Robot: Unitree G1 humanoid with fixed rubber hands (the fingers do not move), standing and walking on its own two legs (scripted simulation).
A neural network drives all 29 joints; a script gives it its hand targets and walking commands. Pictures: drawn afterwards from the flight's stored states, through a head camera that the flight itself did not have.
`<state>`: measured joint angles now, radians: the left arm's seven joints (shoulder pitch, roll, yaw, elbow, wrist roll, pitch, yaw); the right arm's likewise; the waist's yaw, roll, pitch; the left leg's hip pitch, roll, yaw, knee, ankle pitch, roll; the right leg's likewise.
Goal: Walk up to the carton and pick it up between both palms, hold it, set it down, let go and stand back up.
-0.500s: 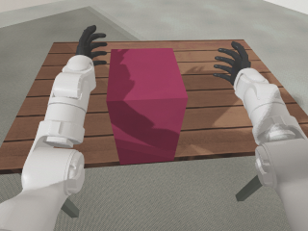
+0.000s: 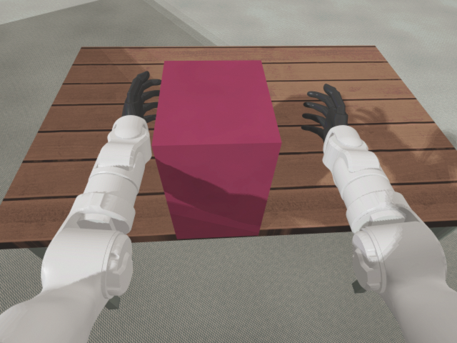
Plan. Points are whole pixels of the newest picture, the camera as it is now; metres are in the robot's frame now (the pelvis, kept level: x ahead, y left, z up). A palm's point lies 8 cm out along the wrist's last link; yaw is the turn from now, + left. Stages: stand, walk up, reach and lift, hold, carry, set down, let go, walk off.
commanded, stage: reach and lift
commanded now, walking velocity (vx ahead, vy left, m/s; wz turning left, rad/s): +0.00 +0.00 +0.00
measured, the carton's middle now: (215, 156) +0.44 +0.03 +0.07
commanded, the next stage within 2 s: none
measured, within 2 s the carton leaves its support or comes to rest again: neither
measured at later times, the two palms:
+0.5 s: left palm (146, 124) +0.44 +0.15 +0.15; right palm (314, 134) +0.44 -0.14 +0.14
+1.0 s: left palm (146, 129) +0.43 +0.15 +0.15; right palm (299, 141) +0.43 -0.11 +0.13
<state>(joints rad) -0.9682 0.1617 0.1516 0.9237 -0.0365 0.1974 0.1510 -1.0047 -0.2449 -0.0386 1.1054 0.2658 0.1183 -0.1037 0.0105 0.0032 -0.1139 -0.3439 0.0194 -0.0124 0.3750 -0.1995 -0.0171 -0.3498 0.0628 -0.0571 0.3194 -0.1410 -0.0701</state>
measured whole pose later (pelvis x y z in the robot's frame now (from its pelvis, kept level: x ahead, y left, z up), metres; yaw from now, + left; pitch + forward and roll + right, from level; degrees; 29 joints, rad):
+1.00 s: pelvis +0.00 +0.02 +0.00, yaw -1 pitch +3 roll -1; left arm -0.92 -0.11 0.51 0.76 0.41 0.19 0.14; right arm -0.96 0.05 -0.52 1.02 -0.27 -0.01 -0.04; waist 0.00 -0.01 0.00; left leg -0.20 0.01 0.02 0.33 -0.19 0.01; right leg -0.20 0.05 -0.03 0.25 -0.11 -0.05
